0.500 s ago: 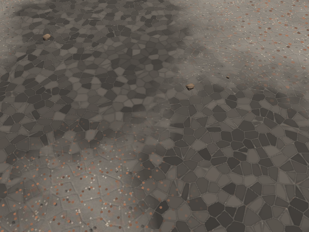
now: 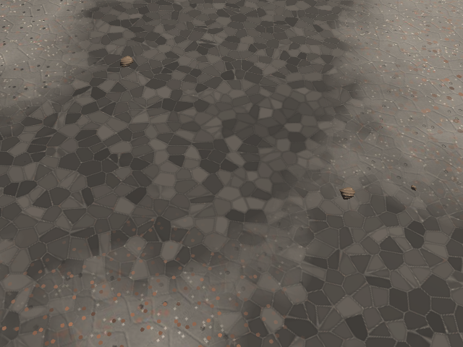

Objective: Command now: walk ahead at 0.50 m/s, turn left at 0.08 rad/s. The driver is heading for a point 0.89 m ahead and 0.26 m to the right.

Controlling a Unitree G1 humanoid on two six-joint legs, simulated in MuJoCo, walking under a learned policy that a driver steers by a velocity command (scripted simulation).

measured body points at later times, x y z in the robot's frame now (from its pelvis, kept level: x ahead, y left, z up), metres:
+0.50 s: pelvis +0.30 -0.08 +0.00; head +0.33 -0.09 +0.45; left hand +0.45 +0.18 -0.11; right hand +0.40 -0.37 -0.10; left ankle +0.40 +0.08 -0.68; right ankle +0.30 -0.15 -0.75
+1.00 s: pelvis +0.58 -0.09 +0.00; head +0.61 -0.10 +0.45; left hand +0.86 +0.06 -0.10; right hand +0.49 -0.37 -0.11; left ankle +0.61 +0.01 -0.75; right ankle +0.56 -0.26 -0.67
